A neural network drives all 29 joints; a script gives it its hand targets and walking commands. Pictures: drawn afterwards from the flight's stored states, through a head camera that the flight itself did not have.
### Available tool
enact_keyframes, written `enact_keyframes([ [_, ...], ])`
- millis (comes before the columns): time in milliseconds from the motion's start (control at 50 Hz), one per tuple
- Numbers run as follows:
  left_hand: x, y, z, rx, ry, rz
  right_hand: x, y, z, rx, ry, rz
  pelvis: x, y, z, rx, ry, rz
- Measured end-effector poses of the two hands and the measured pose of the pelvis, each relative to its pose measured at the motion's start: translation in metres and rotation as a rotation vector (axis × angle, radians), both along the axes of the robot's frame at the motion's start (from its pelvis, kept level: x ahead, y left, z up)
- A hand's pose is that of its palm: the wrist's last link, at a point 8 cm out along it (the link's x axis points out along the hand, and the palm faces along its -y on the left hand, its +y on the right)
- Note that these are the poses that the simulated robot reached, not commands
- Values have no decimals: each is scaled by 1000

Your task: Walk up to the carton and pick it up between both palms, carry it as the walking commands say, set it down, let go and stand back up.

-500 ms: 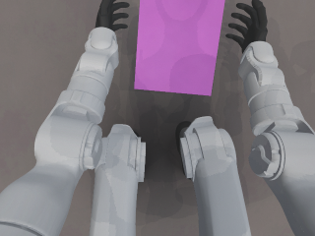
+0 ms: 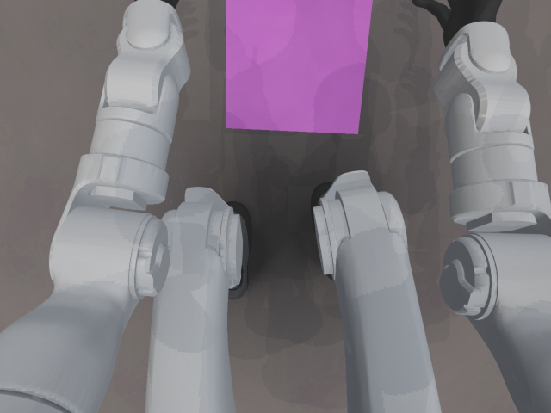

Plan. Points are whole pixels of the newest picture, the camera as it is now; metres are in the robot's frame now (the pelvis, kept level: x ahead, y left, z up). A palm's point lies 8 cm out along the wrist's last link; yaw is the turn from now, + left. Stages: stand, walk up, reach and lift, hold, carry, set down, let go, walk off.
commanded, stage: set down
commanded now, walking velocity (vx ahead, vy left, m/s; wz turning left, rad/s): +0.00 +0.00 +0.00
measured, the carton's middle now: (293, 38) +0.51 -0.05 -0.30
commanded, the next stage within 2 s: let go in 0.96 s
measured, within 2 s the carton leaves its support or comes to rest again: neither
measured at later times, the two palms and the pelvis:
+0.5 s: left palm out of the picture +0.55 +0.10 -0.01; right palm out of the picture +0.50 -0.23 -0.01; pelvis +0.00 +0.00 +0.13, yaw +0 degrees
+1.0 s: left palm out of the picture +0.55 +0.10 +0.13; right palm out of the picture +0.50 -0.22 +0.14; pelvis +0.04 +0.00 +0.24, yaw -1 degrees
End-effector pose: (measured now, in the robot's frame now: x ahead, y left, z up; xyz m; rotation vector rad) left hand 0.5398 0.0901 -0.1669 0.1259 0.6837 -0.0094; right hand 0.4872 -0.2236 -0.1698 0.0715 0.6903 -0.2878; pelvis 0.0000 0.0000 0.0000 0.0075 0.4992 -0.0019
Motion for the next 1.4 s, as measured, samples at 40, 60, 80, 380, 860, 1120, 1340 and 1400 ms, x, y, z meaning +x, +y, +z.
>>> enact_keyframes([
  [40, 0, -1, 14, -6, -10, 6, -1, -2, 14, 3, -10, -2, -2, -1, 9, 6, -7, -6],
  [60, 0, -1, 21, -1, -11, 6, -1, -2, 22, 0, -12, 3, -4, -1, 13, 8, -10, -8],
  [80, 1, -1, 28, 2, -11, 9, 0, -3, 29, -5, -11, 8, -5, -2, 18, 10, -13, -9],
  [380, 9, 2, 126, 1, -36, 9, 10, -3, 128, -16, -39, 5, -9, -4, 96, 8, -40, -4],
  [860, 10, 6, 267, 13, -33, -29, 8, -5, 269, -31, -37, 29, 16, 0, 228, -1, -78, -12],
  [1120, -4, 14, 315, 60, -8, 10, 5, 5, 316, -66, 11, 105, 50, -7, 255, -2, 132, -4],
  [1340, -73, 46, 329, 122, 68, 51, -48, -11, 342, -126, 102, 226, 88, -18, 294, 13, 63, -3],
  [1400, -87, 56, 346, 129, 67, 33, -71, -21, 356, -128, 127, 228, 99, -19, 303, 13, 35, -4],
])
